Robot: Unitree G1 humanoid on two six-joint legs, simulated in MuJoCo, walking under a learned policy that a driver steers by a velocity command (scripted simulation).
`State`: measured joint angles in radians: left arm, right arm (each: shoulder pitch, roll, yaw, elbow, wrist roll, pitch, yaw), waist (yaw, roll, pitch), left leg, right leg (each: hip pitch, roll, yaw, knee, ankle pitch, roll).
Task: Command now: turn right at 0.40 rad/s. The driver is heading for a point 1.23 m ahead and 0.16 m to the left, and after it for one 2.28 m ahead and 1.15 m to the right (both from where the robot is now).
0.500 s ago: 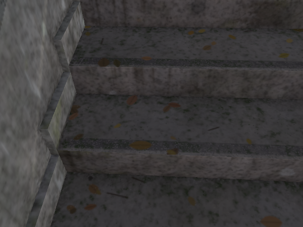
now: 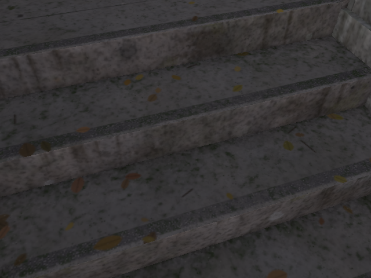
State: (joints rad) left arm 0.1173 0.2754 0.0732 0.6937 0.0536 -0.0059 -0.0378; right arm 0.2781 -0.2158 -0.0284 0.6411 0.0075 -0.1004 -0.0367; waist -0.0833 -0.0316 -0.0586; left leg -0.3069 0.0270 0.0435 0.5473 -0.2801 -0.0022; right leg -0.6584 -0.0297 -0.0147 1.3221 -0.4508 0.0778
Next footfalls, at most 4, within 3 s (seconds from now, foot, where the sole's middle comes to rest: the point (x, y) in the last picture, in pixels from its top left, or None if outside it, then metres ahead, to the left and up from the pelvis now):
0.16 right None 0.06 -0.13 -0.77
0.50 left None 0.04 0.08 -0.77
1.10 left None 0.10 0.10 -0.77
1.46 right None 0.41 0.00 -0.62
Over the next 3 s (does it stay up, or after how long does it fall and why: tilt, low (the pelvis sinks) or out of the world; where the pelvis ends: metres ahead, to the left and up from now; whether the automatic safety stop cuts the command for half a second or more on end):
stays up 1.06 0.11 0.47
